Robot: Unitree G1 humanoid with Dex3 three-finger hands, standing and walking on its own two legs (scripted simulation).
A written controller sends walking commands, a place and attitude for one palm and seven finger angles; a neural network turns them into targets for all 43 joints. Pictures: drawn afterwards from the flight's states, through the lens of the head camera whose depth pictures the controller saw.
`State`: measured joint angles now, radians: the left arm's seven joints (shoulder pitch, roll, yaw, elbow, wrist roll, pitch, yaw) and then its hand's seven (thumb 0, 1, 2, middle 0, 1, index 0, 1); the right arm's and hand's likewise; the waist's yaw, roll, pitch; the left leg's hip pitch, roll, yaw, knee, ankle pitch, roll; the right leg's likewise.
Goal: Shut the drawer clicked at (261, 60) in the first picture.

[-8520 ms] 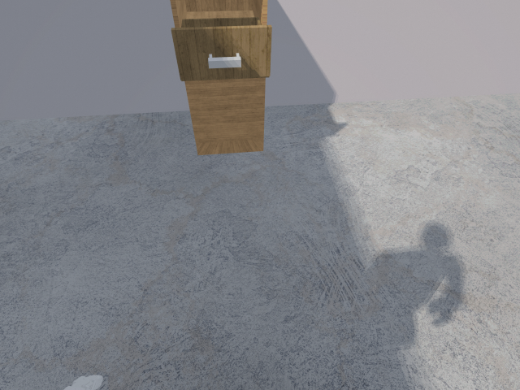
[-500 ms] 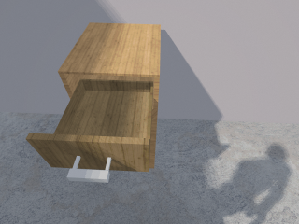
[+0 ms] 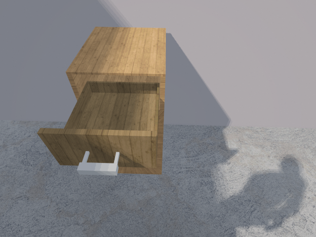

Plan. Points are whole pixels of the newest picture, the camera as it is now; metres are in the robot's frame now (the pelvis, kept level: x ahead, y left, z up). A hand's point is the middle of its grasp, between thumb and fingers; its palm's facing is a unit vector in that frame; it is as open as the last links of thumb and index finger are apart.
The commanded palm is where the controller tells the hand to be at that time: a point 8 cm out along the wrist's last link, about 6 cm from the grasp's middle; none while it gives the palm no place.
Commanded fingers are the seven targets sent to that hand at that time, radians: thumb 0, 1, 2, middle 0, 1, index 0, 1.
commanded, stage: come to a stop and stand still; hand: left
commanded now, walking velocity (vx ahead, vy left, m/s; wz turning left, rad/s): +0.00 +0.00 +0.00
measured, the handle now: (100, 161) +0.34 +0.20 -0.04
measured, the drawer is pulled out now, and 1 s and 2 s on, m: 0.30 0.30 0.30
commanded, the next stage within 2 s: look again from close up in 0.30 s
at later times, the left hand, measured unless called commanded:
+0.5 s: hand out of the picture -0.03 +0.17 -0.17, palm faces +0.03 -0.99 -0.14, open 7.4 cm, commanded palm none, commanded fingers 0.00 0.90 0.90 -0.20 -0.30 -0.20 -0.30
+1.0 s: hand out of the picture +0.01 +0.19 -0.18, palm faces +0.03 -0.99 -0.15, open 7.3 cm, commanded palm none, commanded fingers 0.00 0.90 0.90 -0.20 -0.30 -0.20 -0.30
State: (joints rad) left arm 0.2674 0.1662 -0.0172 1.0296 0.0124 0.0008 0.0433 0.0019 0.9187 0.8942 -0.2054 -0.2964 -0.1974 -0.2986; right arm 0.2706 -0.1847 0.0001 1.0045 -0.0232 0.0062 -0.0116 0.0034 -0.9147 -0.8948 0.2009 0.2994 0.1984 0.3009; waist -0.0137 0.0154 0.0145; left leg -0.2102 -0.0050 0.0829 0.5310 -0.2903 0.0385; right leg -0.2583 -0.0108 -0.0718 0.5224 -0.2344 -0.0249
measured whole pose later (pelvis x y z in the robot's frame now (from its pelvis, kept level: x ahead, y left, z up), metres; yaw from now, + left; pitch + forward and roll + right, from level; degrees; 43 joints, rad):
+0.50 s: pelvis +0.00 +0.03 +0.00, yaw +0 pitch -1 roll +0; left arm 0.36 0.11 -0.03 1.11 0.01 -0.01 0.04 0.00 0.91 0.89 -0.20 -0.30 -0.20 -0.30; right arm 0.35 -0.13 0.03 1.13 -0.01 -0.02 -0.01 0.00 -0.91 -0.89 0.20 0.30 0.20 0.30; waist 0.00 -0.01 0.03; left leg -0.19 -0.04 0.09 0.45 -0.25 0.08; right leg -0.24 -0.04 -0.05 0.45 -0.19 0.01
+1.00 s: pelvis +0.03 +0.04 +0.01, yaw +0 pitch -2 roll -1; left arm 0.32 0.12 -0.02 1.11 0.01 -0.01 0.05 0.00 0.92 0.89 -0.20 -0.30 -0.19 -0.30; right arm 0.30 -0.13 0.03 1.14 -0.01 -0.03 -0.03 0.00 -0.91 -0.89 0.20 0.30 0.20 0.30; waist 0.00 -0.02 0.04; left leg -0.11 -0.06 0.10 0.41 -0.27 0.09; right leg -0.17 -0.05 -0.04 0.43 -0.22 0.04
